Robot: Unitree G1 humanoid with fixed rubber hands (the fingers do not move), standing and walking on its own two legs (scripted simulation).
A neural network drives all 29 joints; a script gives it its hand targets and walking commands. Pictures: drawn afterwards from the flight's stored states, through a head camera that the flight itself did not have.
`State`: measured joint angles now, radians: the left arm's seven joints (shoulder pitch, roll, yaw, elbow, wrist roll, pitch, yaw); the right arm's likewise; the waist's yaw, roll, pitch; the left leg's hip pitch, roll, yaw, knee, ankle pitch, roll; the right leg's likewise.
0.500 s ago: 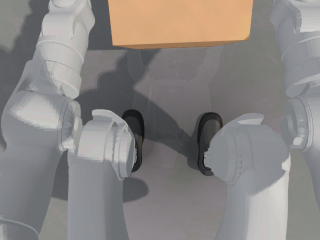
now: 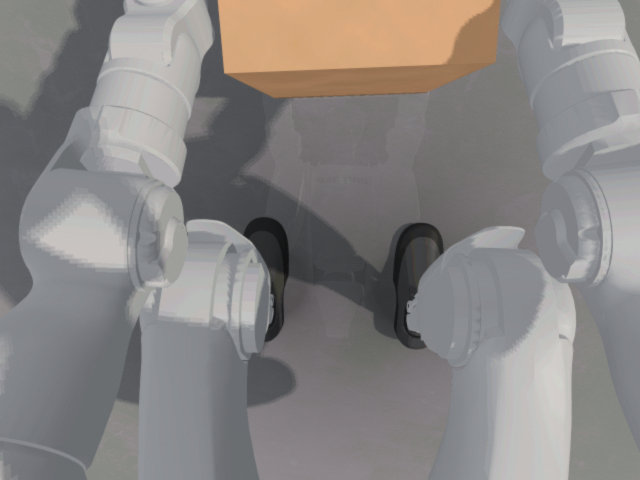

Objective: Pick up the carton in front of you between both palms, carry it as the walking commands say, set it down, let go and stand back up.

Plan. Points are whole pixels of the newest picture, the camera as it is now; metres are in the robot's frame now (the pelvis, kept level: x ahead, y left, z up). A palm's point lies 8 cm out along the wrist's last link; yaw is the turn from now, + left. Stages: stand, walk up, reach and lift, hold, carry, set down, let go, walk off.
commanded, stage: reach and lift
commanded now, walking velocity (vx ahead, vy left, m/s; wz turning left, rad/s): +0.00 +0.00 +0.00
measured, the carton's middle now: out of the picture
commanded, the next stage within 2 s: none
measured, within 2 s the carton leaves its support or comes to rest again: leaves its support in 0.14 s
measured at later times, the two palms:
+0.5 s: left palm out of the picture +0.51 +0.13 +0.00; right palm out of the picture +0.51 -0.17 -0.01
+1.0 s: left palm out of the picture +0.48 +0.13 +0.14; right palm out of the picture +0.47 -0.17 +0.14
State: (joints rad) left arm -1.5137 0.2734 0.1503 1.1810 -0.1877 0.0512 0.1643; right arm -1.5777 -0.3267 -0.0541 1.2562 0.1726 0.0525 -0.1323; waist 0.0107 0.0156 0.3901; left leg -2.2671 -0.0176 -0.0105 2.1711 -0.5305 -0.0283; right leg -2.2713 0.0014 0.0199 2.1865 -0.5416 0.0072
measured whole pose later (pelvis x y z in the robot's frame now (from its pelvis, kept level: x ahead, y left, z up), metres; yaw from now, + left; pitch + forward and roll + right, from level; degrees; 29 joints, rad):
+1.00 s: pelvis +0.03 +0.01 +0.18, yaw -3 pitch +39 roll +1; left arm -0.84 -0.07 0.45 0.60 0.19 0.39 0.06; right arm -0.86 0.03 -0.41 0.63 -0.20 0.40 -0.03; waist 0.01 0.00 -0.24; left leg -1.77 -0.05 -0.04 1.59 -0.51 -0.03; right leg -1.79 0.05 0.05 1.59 -0.49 0.03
